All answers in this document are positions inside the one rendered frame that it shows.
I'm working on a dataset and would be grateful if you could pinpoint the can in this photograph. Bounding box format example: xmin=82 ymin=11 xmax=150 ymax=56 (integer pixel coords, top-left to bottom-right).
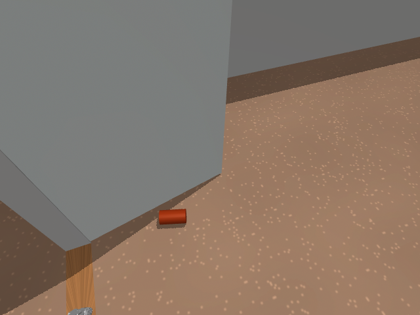
xmin=159 ymin=209 xmax=186 ymax=224

